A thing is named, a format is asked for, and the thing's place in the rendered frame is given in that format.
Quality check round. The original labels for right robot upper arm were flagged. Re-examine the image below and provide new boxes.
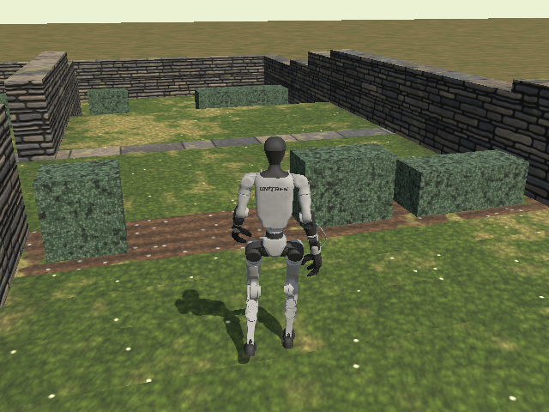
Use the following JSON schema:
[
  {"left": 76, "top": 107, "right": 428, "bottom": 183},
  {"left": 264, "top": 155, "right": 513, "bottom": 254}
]
[{"left": 293, "top": 173, "right": 312, "bottom": 223}]

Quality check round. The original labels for left robot hand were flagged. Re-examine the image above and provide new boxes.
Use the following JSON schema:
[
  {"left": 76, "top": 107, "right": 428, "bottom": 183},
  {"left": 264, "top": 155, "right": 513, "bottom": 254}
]
[{"left": 232, "top": 228, "right": 252, "bottom": 243}]

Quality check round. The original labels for robot right forearm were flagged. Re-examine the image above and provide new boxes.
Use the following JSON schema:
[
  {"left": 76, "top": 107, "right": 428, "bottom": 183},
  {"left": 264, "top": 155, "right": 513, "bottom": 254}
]
[{"left": 304, "top": 210, "right": 321, "bottom": 255}]

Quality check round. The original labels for robot head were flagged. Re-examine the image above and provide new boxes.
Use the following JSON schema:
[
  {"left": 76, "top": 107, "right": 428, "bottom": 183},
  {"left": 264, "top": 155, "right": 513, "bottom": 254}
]
[{"left": 260, "top": 136, "right": 289, "bottom": 179}]

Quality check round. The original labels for robot left forearm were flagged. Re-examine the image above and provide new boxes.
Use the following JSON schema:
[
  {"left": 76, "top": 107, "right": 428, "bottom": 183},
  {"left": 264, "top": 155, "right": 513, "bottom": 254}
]
[{"left": 232, "top": 205, "right": 244, "bottom": 233}]

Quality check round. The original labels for robot left thigh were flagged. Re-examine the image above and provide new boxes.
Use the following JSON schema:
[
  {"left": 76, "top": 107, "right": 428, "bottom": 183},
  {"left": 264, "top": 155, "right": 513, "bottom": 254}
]
[{"left": 245, "top": 239, "right": 262, "bottom": 300}]

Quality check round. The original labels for left robot upper arm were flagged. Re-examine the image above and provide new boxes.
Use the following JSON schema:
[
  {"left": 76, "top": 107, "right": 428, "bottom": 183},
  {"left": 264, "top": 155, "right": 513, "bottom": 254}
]
[{"left": 235, "top": 173, "right": 257, "bottom": 219}]

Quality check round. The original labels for right robot hand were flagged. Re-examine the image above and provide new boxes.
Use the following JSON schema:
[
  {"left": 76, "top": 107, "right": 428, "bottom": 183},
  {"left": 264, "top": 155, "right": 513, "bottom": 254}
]
[{"left": 301, "top": 252, "right": 322, "bottom": 276}]

